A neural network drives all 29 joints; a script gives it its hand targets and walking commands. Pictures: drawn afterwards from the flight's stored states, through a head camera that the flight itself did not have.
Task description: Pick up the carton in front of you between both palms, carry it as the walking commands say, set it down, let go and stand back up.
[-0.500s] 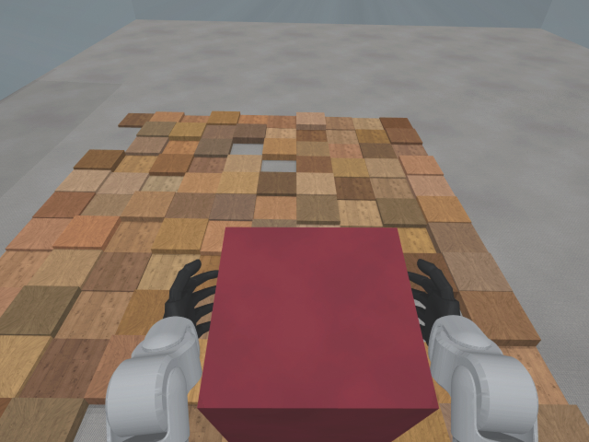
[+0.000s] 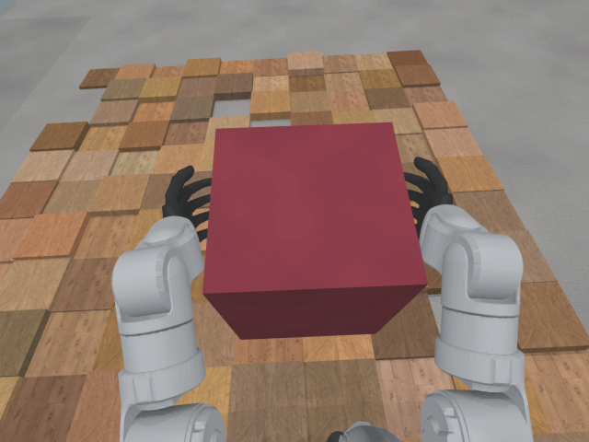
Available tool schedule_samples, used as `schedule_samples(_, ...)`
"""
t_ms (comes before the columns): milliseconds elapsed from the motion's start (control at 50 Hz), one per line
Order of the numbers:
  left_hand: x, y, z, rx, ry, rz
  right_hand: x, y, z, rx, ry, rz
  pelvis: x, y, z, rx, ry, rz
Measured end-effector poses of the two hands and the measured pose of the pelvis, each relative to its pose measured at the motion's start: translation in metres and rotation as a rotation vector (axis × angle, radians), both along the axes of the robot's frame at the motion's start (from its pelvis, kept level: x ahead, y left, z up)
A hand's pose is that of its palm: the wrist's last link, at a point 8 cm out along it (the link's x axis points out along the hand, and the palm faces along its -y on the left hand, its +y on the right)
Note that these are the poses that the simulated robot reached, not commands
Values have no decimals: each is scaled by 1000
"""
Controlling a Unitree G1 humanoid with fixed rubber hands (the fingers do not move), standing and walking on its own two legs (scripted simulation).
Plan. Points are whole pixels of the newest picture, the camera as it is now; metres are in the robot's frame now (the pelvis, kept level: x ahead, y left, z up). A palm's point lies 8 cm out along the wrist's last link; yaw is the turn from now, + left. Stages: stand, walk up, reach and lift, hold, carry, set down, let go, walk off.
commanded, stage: carry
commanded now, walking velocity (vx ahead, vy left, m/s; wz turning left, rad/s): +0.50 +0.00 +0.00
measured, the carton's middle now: (306, 245) +0.35 +0.00 +0.08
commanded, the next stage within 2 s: none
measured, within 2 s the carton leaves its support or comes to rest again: neither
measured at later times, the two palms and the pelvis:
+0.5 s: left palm (191, 101) +0.61 +0.18 +0.15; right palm (371, 94) +0.60 -0.12 +0.15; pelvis +0.33 +0.03 +0.03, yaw -1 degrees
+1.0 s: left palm (233, 39) +0.91 +0.14 +0.11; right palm (363, 34) +0.92 -0.16 +0.11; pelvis +0.66 -0.02 +0.04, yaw +2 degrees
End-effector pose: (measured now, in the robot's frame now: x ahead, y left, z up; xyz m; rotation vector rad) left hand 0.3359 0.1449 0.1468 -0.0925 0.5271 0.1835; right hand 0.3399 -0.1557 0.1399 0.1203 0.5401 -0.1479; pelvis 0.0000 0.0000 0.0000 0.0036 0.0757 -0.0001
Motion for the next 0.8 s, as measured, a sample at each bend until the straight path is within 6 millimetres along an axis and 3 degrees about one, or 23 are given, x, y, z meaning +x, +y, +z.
schedule_samples(100, 41, 13, -21, -35, 97, 89, 59, 14, -22, 55, 99, 23, 51, -10, 16, 4, 21, 12)
schedule_samples(240, 102, 19, -20, -53, 102, 106, 121, 20, -21, 42, 104, 42, 142, -8, 35, 21, 37, 25)
schedule_samples(320, 153, 20, -10, -16, 68, 50, 162, 21, -12, 13, 66, 28, 203, 4, 35, 22, 31, 20)
schedule_samples(420, 225, 28, -5, -18, 1, -7, 221, 28, -1, -18, -1, -11, 285, 24, 21, 21, 0, 2)
schedule_samples(540, 295, 31, 7, -26, 45, -41, 282, 32, 15, -27, 43, -45, 355, 35, 37, 4, -5, -21)
schedule_samples(680, 386, 29, 21, -40, 53, -32, 374, 30, 30, -18, 53, -51, 437, 30, 48, -10, -1, -14)
schedule_samples(800, 468, 15, 2, -25, 96, -10, 462, 16, 7, -7, 96, -29, 522, 11, 38, 6, -10, -5)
